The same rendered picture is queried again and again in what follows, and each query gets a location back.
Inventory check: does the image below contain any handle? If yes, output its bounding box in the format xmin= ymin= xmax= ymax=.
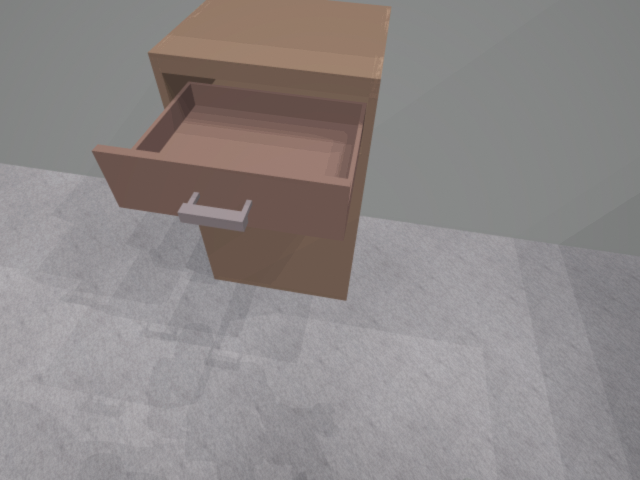
xmin=177 ymin=192 xmax=252 ymax=232

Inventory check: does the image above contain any cabinet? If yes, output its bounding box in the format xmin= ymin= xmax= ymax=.
xmin=148 ymin=0 xmax=391 ymax=301

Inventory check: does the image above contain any drawer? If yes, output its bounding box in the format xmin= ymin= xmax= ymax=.
xmin=92 ymin=81 xmax=367 ymax=241

